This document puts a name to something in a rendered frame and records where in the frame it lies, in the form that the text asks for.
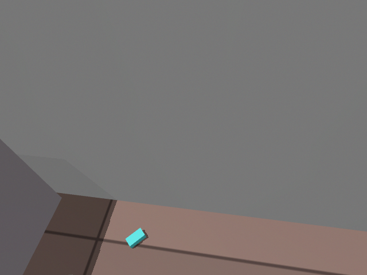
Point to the small box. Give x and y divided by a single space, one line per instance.
135 238

